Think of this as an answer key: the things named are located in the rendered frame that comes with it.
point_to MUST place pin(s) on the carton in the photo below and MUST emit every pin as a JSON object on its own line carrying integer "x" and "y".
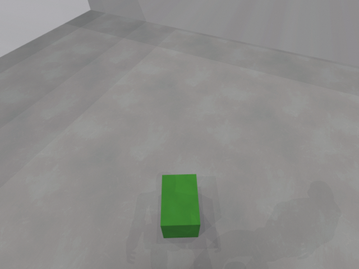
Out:
{"x": 180, "y": 217}

